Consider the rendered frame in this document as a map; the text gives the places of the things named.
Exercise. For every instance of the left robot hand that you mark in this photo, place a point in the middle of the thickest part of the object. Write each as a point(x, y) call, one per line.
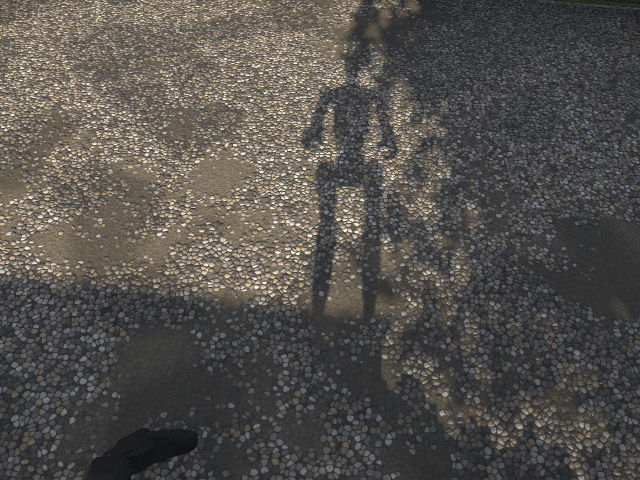
point(139, 450)

